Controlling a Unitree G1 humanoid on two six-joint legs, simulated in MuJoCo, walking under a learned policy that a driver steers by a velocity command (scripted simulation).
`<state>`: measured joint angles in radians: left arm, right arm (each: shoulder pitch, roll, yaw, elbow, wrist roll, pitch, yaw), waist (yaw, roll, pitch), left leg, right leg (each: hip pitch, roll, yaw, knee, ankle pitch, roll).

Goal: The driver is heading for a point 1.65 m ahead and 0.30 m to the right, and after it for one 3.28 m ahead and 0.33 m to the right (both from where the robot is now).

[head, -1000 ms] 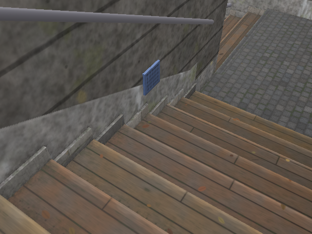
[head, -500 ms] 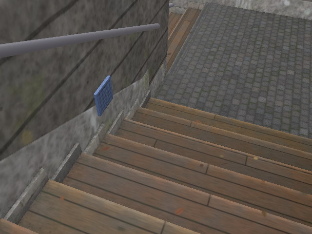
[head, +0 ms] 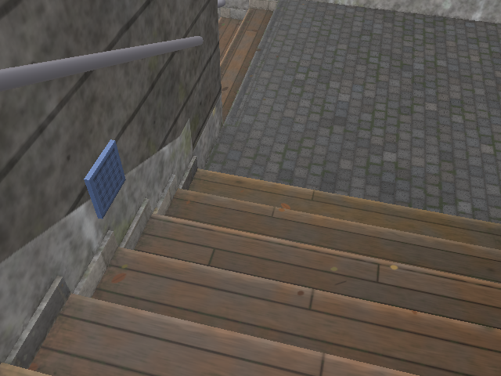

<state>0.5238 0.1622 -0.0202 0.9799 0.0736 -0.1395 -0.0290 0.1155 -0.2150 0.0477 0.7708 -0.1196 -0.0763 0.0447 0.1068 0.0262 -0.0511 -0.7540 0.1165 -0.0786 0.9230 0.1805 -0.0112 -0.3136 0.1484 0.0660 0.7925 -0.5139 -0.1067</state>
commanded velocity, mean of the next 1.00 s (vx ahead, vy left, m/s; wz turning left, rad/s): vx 0.50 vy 0.00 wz -0.52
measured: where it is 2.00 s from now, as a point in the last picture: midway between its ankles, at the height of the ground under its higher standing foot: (385, 364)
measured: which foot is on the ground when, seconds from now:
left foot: up 0.00-0.14, down 0.16-0.84, up 0.86-1.00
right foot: down 0.00-0.18, up 0.20-0.80, down 0.82-1.00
